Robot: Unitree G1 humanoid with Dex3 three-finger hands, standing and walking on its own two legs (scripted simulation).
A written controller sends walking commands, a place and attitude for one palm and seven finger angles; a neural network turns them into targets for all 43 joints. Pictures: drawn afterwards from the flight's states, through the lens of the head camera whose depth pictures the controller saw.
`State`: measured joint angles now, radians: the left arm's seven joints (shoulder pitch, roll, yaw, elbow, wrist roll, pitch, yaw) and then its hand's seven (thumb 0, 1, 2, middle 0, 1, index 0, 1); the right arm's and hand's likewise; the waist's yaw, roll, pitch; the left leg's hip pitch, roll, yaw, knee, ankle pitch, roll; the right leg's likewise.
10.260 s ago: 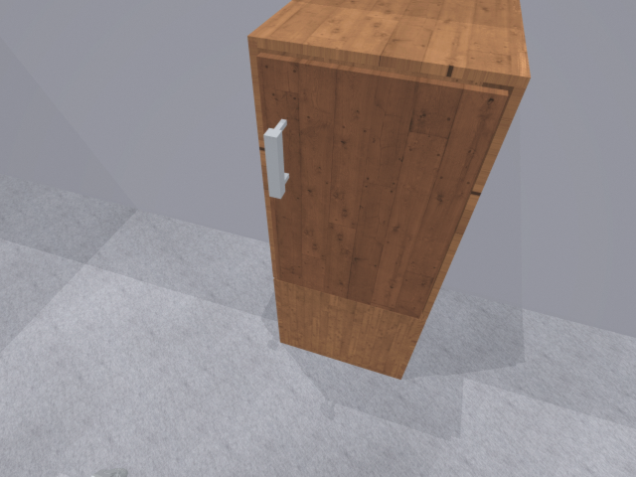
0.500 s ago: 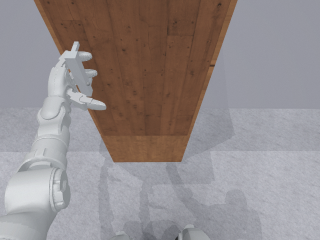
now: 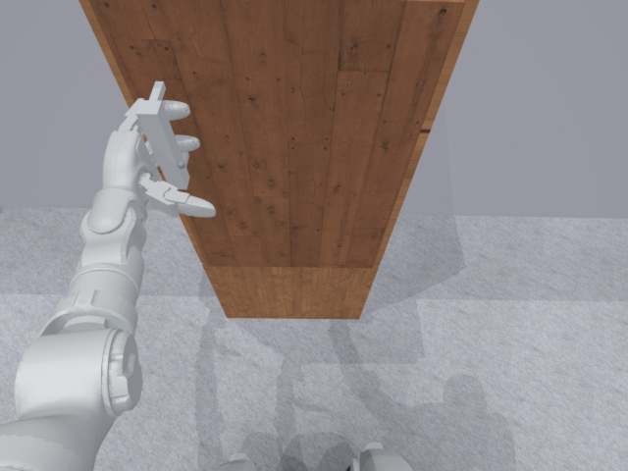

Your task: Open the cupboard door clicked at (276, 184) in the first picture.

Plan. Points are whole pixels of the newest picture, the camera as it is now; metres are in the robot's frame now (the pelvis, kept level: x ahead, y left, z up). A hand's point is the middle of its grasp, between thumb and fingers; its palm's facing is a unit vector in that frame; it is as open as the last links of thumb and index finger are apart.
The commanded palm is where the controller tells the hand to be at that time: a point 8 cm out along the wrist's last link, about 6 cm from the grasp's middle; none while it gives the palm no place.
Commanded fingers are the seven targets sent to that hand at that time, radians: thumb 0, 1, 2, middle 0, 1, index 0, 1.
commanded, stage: close the thumb around the handle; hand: left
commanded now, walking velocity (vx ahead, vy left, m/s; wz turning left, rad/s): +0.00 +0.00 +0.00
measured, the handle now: (169, 137) +0.53 +0.17 +0.10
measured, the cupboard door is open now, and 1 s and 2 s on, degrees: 0 2 43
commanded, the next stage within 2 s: pull the door open along its arc in 0.68 s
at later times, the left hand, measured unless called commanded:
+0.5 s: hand (181, 163) +0.48 +0.15 +0.10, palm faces -0.05 -1.00 -0.01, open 7.3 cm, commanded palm +0.45 +0.19 +0.10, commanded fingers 0.00 0.90 0.90 -0.40 -1.35 -0.40 -1.35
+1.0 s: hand (180, 170) +0.47 +0.15 +0.10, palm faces -0.06 -1.00 -0.01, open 5.8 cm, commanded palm +0.42 +0.20 +0.10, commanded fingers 0.00 0.90 0.90 -0.40 -1.35 -0.40 -1.35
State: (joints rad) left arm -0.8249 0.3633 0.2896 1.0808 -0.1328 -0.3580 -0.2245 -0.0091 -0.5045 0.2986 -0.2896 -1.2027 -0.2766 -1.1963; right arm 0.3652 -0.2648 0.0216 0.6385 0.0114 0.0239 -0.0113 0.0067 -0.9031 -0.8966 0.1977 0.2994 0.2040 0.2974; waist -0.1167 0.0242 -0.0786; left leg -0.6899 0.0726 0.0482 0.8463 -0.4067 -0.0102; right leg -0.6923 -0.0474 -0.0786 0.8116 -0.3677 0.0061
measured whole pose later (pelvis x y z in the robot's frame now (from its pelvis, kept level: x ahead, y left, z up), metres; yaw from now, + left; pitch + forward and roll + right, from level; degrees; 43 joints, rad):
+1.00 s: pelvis +0.01 +0.00 +0.00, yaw -1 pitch +14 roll -1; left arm -0.71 0.34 0.31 0.96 -0.15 -0.34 -0.23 0.01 0.72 0.79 -0.36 -1.35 -0.35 -1.35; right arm 0.37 -0.27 0.01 0.61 0.02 0.05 -0.01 0.01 -0.90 -0.90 0.20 0.30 0.20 0.30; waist -0.11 0.03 -0.09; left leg -0.65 0.08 0.07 0.82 -0.41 -0.01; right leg -0.67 -0.04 -0.06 0.80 -0.37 0.01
